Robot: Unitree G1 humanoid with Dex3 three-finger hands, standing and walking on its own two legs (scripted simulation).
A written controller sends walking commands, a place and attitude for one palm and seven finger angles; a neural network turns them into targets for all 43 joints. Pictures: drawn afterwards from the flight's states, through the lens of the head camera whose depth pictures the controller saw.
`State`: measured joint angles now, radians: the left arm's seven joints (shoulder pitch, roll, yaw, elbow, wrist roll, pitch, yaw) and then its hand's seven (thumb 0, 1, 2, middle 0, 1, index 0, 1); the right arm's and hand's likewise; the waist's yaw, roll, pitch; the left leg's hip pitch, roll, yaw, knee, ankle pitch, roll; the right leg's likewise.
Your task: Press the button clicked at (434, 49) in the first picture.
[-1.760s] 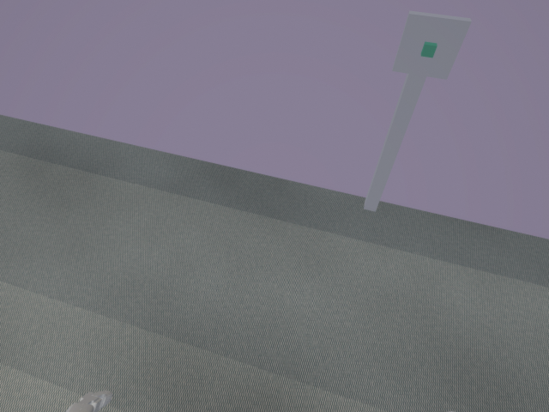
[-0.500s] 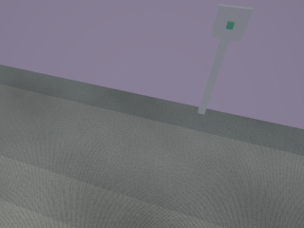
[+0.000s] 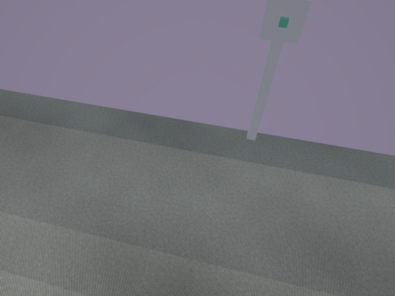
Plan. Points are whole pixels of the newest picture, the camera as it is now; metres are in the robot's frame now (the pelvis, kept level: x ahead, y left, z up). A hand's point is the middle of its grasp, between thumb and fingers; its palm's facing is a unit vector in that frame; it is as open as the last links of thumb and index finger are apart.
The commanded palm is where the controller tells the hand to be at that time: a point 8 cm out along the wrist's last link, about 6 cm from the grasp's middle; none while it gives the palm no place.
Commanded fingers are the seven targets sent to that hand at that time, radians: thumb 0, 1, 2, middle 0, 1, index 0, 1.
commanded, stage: walk to a spot facing it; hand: left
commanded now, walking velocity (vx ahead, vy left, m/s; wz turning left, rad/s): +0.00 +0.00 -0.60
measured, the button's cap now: (283, 21) +1.20 -0.29 +0.04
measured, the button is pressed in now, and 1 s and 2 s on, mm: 0 0 0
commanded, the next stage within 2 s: none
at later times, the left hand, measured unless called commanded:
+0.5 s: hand out of the picture +0.05 +0.14 -0.15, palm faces -0.18 -0.95 -0.24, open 7.3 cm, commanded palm none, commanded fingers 0.00 0.90 0.90 -0.20 -0.30 -0.20 -0.30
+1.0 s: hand (131, 250) +0.25 +0.19 -0.17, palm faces -0.47 -0.86 -0.19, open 7.3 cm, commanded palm none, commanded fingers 0.00 0.90 0.90 -0.20 -0.30 -0.20 -0.30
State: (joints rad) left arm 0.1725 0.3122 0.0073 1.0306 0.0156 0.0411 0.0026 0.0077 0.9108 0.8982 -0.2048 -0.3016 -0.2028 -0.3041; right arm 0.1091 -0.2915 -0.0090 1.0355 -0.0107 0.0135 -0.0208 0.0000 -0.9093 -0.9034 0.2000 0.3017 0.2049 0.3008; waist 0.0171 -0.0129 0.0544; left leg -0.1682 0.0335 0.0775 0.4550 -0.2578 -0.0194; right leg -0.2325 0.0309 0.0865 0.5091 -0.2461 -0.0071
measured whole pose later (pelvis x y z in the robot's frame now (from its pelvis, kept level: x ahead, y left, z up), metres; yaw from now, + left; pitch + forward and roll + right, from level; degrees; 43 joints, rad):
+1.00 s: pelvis +0.10 +0.03 +0.01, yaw -33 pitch +0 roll -3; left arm 0.30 0.29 0.11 0.95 0.04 0.03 -0.05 0.01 0.91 0.90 -0.20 -0.30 -0.20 -0.30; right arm 0.33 -0.17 -0.01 0.94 -0.01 -0.05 -0.02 0.00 -0.91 -0.90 0.20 0.30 0.21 0.30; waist 0.02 -0.05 -0.01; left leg -0.11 0.04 0.12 0.38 -0.27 0.03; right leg -0.58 0.02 0.04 1.17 -0.22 0.02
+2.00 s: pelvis +0.44 -0.27 -0.01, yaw -69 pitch -1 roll -1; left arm 0.32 0.24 0.09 1.02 0.02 0.01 -0.01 0.01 0.91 0.90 -0.20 -0.30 -0.20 -0.30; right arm 0.11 -0.14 0.00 0.89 -0.03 -0.07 -0.01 0.00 -0.91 -0.90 0.20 0.30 0.21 0.30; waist 0.05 -0.05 0.08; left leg -0.30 0.14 0.23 0.60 -0.27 -0.01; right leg -0.44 -0.02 -0.02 1.31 -0.45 0.03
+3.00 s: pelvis +0.45 -0.37 +0.00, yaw -71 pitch +2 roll -1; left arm 0.18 0.22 0.08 0.97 0.01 0.05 0.02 0.01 0.91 0.90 -0.20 -0.30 -0.20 -0.30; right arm 0.27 -0.16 -0.05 0.97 -0.02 0.02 -0.01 0.00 -0.91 -0.90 0.20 0.30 0.21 0.30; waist -0.03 0.00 0.07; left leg -0.31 0.00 -0.01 0.46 -0.18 0.02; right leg -0.42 -0.05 -0.01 0.93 -0.45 0.09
